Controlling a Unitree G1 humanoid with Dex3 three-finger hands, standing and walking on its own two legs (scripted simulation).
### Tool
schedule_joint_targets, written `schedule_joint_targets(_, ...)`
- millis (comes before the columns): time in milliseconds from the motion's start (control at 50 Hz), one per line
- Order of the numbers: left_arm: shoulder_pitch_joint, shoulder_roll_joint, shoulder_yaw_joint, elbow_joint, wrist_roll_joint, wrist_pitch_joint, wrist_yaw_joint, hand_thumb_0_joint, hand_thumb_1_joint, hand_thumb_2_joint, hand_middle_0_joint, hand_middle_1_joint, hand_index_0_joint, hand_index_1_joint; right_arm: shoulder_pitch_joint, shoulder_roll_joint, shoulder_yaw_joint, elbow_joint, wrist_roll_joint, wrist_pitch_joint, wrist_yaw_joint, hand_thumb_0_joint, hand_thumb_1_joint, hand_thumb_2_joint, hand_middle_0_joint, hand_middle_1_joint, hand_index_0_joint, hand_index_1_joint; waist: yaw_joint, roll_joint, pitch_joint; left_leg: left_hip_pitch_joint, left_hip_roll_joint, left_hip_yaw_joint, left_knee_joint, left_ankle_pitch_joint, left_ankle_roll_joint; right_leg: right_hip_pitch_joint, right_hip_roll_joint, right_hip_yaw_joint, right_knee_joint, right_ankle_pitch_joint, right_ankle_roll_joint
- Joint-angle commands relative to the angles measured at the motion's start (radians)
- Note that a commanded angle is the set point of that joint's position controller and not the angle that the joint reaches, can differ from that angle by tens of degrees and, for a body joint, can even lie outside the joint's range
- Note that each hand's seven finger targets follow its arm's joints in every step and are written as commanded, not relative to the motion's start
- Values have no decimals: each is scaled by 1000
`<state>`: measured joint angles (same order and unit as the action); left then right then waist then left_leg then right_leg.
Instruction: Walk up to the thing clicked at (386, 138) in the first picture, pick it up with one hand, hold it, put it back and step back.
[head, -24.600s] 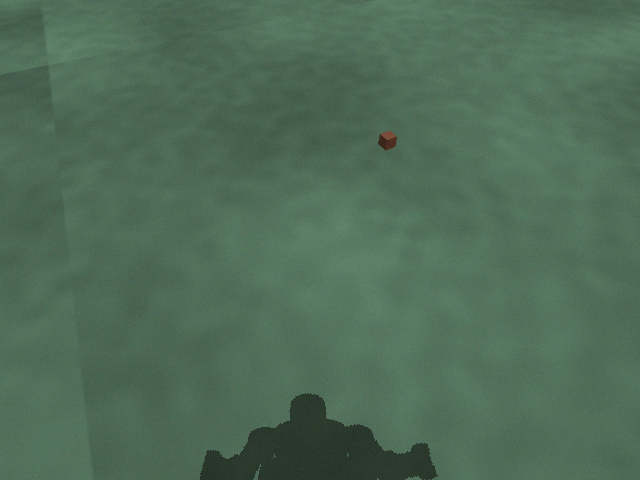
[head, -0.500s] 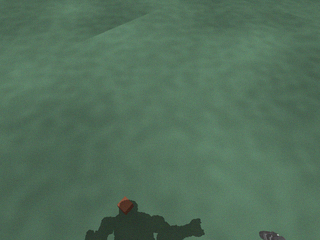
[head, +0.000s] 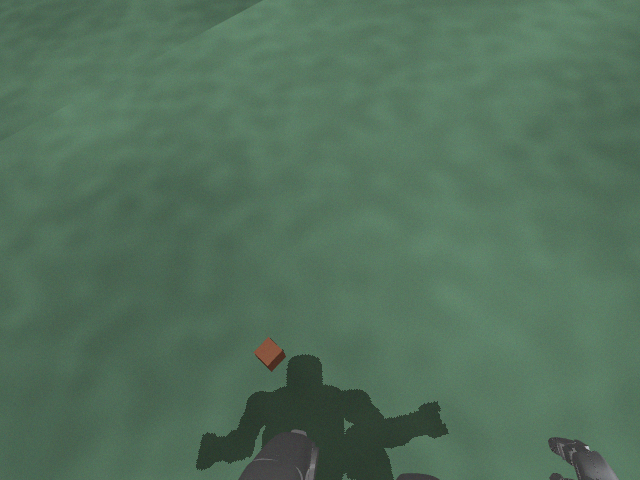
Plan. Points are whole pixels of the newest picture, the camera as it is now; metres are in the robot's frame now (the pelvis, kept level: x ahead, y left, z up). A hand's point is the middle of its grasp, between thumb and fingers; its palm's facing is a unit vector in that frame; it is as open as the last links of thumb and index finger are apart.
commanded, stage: walk up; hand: left
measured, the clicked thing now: (270, 354) +0.48 +0.25 -0.73
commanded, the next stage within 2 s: none
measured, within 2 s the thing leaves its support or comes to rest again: neither
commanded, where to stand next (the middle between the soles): +0.10 +0.02 m, yaw +0 degrees
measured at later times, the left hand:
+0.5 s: hand out of the picture +0.03 +0.32 -0.16, palm faces +0.05 -0.94 -0.34, open 7.4 cm
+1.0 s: hand (139, 465) +0.14 +0.29 -0.14, palm faces -0.05 -0.94 -0.34, open 7.4 cm
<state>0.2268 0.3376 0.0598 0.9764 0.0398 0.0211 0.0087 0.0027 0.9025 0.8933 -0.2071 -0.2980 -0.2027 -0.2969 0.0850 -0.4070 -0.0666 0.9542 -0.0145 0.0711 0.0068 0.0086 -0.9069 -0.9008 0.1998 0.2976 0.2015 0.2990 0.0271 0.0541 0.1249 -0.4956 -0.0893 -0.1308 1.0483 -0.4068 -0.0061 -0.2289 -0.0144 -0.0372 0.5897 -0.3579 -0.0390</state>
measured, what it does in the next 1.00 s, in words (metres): steps on the spot: left foot, then right foot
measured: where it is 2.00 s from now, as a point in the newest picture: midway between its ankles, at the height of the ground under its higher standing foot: outside the picture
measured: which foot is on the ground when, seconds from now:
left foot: up 0.00-0.26, down 0.28-1.00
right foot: down 0.00-0.32, up 0.34-0.64, down 0.66-1.00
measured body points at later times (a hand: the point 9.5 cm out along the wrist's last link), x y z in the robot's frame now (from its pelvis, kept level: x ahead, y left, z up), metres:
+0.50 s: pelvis +0.01 +0.05 +0.00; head +0.01 +0.08 +0.45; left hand +0.02 +0.37 -0.13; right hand +0.15 -0.24 -0.09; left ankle +0.04 +0.15 -0.73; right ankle +0.03 -0.10 -0.70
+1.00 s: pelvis +0.01 +0.05 +0.00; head +0.03 +0.04 +0.45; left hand +0.15 +0.34 -0.11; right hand +0.07 -0.25 -0.13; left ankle +0.01 +0.16 -0.73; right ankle +0.06 -0.08 -0.73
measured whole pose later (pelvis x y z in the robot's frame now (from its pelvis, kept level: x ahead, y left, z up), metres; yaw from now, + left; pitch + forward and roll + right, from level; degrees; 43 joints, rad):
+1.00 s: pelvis +0.01 +0.05 +0.00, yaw -1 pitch -3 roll +1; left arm 0.06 0.36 0.00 1.00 0.00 0.00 -0.01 0.00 0.90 0.89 -0.20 -0.30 -0.20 -0.30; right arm 0.15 -0.34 0.00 1.07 -0.01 0.01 0.01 0.01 -0.91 -0.90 0.20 0.30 0.20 0.30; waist -0.02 -0.01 0.09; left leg -0.17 0.00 0.05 0.48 -0.27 0.00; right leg -0.26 -0.02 0.02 0.50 -0.20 0.01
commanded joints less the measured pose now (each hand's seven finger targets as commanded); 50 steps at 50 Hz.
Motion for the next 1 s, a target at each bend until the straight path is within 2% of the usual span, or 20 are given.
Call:
schedule_joint_targets(0, 87, 270, 78, -100, -3, -71, 34, 0, 900, 900, -200, -300, -200, -300, -64, -162, -22, -107, -19, -34, 9, 0, -900, -900, 200, 300, 200, 300, 60, -180, -188, -173, 63, -17, -148, -12, 5, 455, -243, 244, -150, 473, -116)
schedule_joint_targets(80, 198, 342, 113, -118, -12, -81, 21, 0, 900, 900, -200, -300, -200, -300, -118, -175, -32, -158, -33, -59, 27, 0, -900, -900, 200, 300, 200, 300, 106, -203, -74, -198, 104, 27, -274, -111, 11, 445, -349, 337, -206, 356, -193)
schedule_joint_targets(120, 189, 345, 110, -129, -12, -86, 14, 0, 900, 900, -200, -300, -200, -300, -100, -166, -37, -152, -31, -68, 37, 0, -900, -900, 200, 300, 200, 300, 86, -209, -47, -101, 102, 79, -322, -114, 23, 339, -317, 279, -230, 337, -173)
schedule_joint_targets(200, 53, 325, 80, -183, -10, -86, 3, 0, 900, 900, -200, -300, -200, -300, 28, -139, -42, -116, -9, -76, 44, 0, -900, -900, 200, 300, 200, 300, -5, -201, -67, 220, 79, 162, -424, 65, 29, 43, -237, 134, -209, 301, -127)
schedule_joint_targets(240, -26, 286, 58, -203, -15, -75, -3, 0, 900, 900, -200, -300, -200, -300, 126, -131, -51, -77, -7, -79, 37, 0, -900, -900, 200, 300, 200, 300, -74, -146, -93, 446, 66, 185, -535, 196, 28, -147, -184, 63, -120, 165, -92)
schedule_joint_targets(260, -26, 237, 36, -208, -15, -72, -5, 0, 900, 900, -200, -300, -200, -300, 178, -157, -62, -64, -11, -84, 26, 0, -900, -900, 200, 300, 200, 300, -108, -63, -131, 557, 89, 137, -595, 186, 43, -222, -149, 29, -7, 112, -62)
schedule_joint_targets(280, 11, 175, 18, -209, -25, -70, -6, 0, 900, 900, -200, -300, -200, -300, 192, -223, -75, -73, -23, -91, 17, 0, -900, -900, 200, 300, 200, 300, -113, 163, -160, 590, 277, -143, -751, 45, 103, -306, -46, -36, 224, -10, -12)
schedule_joint_targets(300, 39, 189, 19, -192, -28, -57, 0, 0, 900, 900, -200, -300, -200, -300, 147, -262, -70, -105, -22, -98, 8, 0, -900, -900, 200, 300, 200, 300, -87, 150, -148, 455, 435, -378, -821, -123, 190, -310, 12, 38, 309, -206, 10)
schedule_joint_targets(320, 49, 281, 42, -162, -25, -54, 6, 0, 900, 900, -200, -300, -200, -300, 117, -291, -79, -106, -6, -94, 9, 0, -900, -900, 200, 300, 200, 300, -85, 111, -86, 307, 465, -391, -847, -254, 259, -231, -25, 99, 374, -246, 5)
schedule_joint_targets(340, 61, 287, 40, -148, -28, -58, 3, 0, 900, 900, -200, -300, -200, -300, 68, -265, -67, -118, -9, -93, 8, 0, -900, -900, 200, 300, 200, 300, -56, 93, -36, 257, 444, -350, -847, -223, 269, -222, -34, 108, 387, -227, 6)
schedule_joint_targets(400, 154, 246, 27, -69, -31, -56, -6, 0, 900, 900, -200, -300, -200, -300, -4, -189, -29, -144, -5, -109, 3, 0, -900, -900, 200, 300, 200, 300, -18, 96, -24, 264, 318, -102, -811, -2, 172, -208, -34, 138, 310, -99, 16)
schedule_joint_targets(580, 88, 242, 28, -59, -32, -58, 15, 0, 900, 900, -200, -300, -200, -300, -15, -210, -40, -143, 0, -71, -2, 0, -900, -900, 200, 300, 200, 300, -20, 116, -105, 247, 317, 19, -595, 425, 182, -19, 0, 1, 32, 55, 35)
schedule_joint_targets(620, 86, 250, 31, -53, -25, -65, 17, 0, 900, 900, -200, -300, -200, -300, -25, -183, -30, -137, 21, -61, -3, 0, -900, -900, 200, 300, 200, 300, 4, 34, -130, 228, 285, 44, -515, 397, 125, 49, -11, 37, -102, 210, 12)
schedule_joint_targets(640, 67, 278, 37, -58, -20, -69, 20, 0, 900, 900, -200, -300, -200, -300, -20, -160, -22, -136, 30, -60, -3, 0, -900, -900, 200, 300, 200, 300, -1, -50, -150, 205, 252, 67, -466, 325, 90, 76, -76, 137, -128, 340, -13)
schedule_joint_targets(680, -28, 342, 42, -81, -22, -71, 16, 0, 900, 900, -200, -300, -200, -300, 2, -122, -11, -113, 40, -52, -7, 0, -900, -900, 200, 300, 200, 300, -27, -204, -134, 232, 98, 142, -323, 11, 28, -45, -277, 387, -232, 341, -162)
schedule_joint_targets(700, -94, 347, 35, -100, -17, -68, 13, 0, 900, 900, -200, -300, -200, -300, 39, -133, -17, -87, 31, -46, -10, 0, -900, -900, 200, 300, 200, 300, -45, -256, -121, 299, 100, 125, -272, -100, 29, -145, -316, 428, -232, 314, -202)
schedule_joint_targets(740, -120, 301, 22, -103, -22, -61, 11, 0, 900, 900, -200, -300, -200, -300, 53, -149, -17, -59, 28, -54, -5, 0, -900, -900, 200, 300, 200, 300, -52, -233, -106, 321, 109, 107, -361, -68, 37, -163, -254, 332, -213, 317, -150)
schedule_joint_targets(820, -124, 226, 3, -91, -38, -60, 6, 0, 900, 900, -200, -300, -200, -300, 76, -169, -10, -17, 15, -86, -9, 0, -900, -900, 200, 300, 200, 300, -44, -137, -265, 405, 226, 15, -620, 361, 63, 7, -118, 178, -58, 406, -22)
schedule_joint_targets(860, -115, 234, 2, -54, -40, -49, -1, 0, 900, 900, -200, -300, -200, -300, -15, -192, -3, -15, 15, -96, -7, 0, -900, -900, 200, 300, 200, 300, -3, -105, -217, 284, 253, -19, -635, 223, 84, 66, -81, 153, -124, 201, -3)
schedule_joint_targets(980, -172, 232, -3, 3, -44, -47, -7, 0, 900, 900, -200, -300, -200, -300, -32, -166, 21, 53, 7, -108, -5, 0, -900, -900, 200, 300, 200, 300, -5, -24, -152, 275, 224, 28, -741, 211, 44, 111, -98, 160, -187, 276, -9)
